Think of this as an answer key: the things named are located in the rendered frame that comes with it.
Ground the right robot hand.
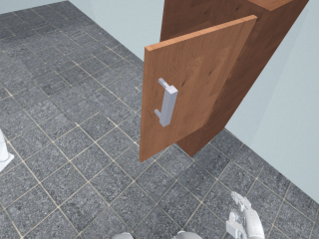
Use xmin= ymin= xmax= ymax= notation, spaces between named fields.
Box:
xmin=225 ymin=191 xmax=265 ymax=239

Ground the handle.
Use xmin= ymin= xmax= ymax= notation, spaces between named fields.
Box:
xmin=154 ymin=78 xmax=178 ymax=127

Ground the left robot hand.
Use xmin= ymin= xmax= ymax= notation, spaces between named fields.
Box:
xmin=0 ymin=128 xmax=14 ymax=172

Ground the cupboard door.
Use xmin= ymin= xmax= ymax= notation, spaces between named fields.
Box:
xmin=139 ymin=15 xmax=258 ymax=163

